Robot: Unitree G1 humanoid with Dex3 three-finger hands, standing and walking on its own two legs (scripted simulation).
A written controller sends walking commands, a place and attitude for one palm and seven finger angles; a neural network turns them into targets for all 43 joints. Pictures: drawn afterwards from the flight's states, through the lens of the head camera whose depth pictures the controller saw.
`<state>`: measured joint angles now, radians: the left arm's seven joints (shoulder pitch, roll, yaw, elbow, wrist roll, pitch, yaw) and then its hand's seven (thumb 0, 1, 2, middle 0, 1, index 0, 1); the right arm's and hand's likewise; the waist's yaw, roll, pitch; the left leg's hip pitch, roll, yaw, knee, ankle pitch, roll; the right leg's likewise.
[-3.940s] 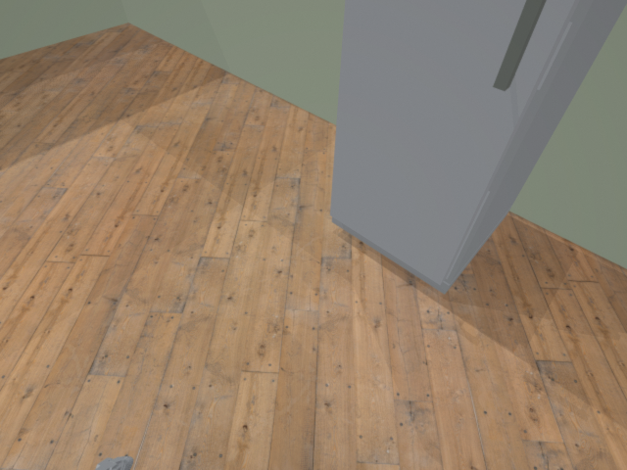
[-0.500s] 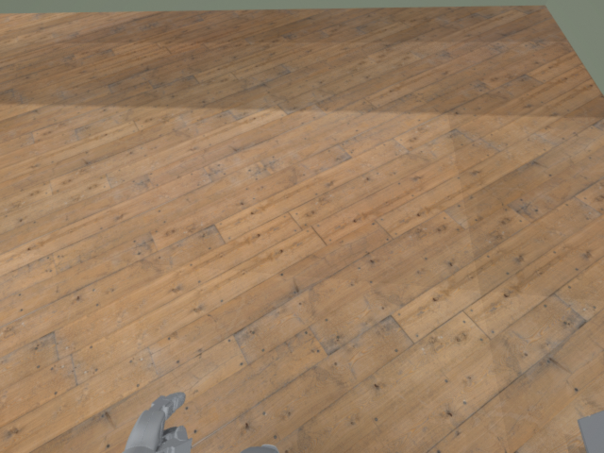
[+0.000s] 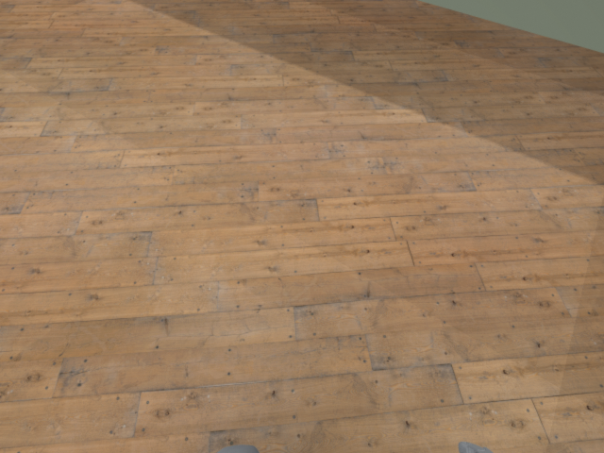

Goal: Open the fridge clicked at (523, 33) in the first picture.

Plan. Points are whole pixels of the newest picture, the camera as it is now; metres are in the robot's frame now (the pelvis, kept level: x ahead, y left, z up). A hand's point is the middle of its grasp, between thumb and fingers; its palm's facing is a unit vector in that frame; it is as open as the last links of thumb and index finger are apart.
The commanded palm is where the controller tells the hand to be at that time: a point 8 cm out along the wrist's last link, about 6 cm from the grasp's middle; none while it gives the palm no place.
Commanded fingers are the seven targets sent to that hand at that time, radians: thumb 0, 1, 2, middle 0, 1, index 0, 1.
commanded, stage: walk to a spot facing it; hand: right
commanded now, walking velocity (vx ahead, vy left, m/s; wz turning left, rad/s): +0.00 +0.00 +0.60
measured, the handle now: out of the picture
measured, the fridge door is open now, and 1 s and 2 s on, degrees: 0 0 0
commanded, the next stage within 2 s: turn to face it in 1.28 s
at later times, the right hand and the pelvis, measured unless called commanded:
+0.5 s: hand out of the picture +0.10 -0.17 -0.15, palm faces -0.16 +0.97 -0.21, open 7.4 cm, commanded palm none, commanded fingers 0.00 -0.90 -0.90 0.20 0.30 0.20 0.30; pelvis +0.01 +0.01 +0.01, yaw +15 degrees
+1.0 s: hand (406, 387) +0.25 -0.14 -0.16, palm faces -0.52 +0.83 -0.20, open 7.4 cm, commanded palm none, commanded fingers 0.00 -0.90 -0.90 0.20 0.30 0.20 0.30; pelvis +0.07 -0.01 +0.01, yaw +34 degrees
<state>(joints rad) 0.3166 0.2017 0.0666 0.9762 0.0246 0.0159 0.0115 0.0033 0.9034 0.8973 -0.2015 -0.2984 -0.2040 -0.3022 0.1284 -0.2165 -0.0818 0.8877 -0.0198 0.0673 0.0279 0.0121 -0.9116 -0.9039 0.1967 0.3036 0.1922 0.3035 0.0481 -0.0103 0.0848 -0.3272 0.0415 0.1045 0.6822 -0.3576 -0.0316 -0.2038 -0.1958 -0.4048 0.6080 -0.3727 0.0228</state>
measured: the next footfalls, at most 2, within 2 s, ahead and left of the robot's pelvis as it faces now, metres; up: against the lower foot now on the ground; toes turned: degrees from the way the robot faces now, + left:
left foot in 0.02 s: +0.03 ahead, +0.11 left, +0.00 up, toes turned +7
right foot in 0.58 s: +0.10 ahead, -0.10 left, +0.00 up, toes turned +16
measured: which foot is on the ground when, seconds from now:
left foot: up 0.00-0.00, down 0.02-0.60, up 0.62-1.00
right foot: down 0.00-0.02, up 0.04-0.56, down 0.58-1.00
